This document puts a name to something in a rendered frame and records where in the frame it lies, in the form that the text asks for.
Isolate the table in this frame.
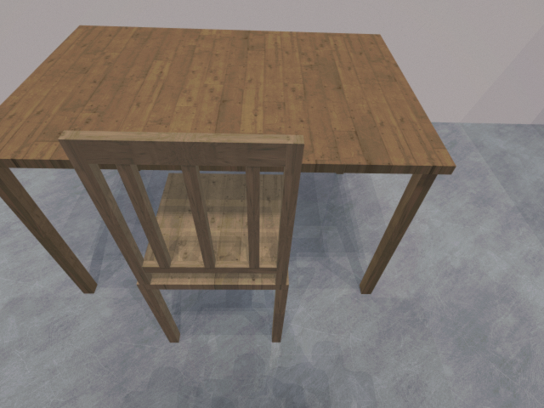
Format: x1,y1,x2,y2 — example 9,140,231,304
0,25,456,294

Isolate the chair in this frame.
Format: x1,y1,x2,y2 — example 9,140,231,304
58,130,304,343

